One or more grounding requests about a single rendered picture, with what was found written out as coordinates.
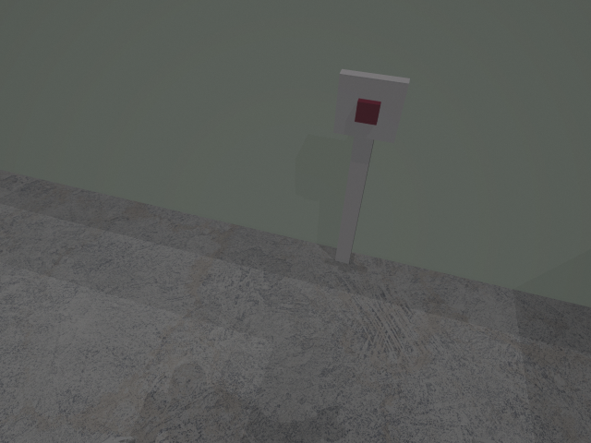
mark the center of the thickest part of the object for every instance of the button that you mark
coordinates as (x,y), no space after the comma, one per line
(367,111)

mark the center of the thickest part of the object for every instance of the panel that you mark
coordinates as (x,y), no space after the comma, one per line
(391,92)

